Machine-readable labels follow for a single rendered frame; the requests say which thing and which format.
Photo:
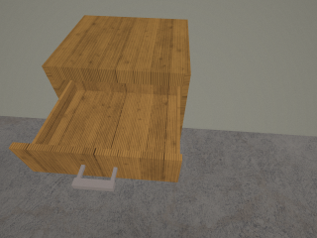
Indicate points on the handle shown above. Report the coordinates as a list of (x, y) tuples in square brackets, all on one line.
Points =
[(94, 184)]

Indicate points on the cabinet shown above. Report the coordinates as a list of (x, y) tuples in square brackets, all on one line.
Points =
[(133, 50)]

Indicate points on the drawer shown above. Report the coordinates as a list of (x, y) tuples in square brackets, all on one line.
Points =
[(105, 125)]

